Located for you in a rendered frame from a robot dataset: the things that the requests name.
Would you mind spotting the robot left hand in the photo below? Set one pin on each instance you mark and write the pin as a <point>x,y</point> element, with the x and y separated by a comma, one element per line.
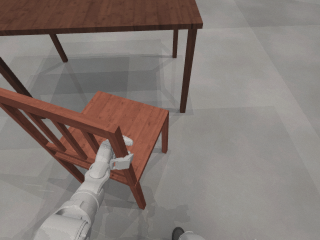
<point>106,154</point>

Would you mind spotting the table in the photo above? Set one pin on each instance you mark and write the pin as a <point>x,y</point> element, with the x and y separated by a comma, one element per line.
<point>51,17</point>

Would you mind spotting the left robot upper arm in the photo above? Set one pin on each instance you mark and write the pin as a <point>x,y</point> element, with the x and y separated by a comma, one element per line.
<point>59,227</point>

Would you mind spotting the chair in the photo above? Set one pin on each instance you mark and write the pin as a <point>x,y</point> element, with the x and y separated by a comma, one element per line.
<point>106,116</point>

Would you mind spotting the left robot forearm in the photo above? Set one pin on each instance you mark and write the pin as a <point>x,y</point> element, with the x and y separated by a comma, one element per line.
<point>87,199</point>

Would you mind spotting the robot right foot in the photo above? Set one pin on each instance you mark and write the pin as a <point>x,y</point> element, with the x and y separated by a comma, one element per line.
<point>177,232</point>

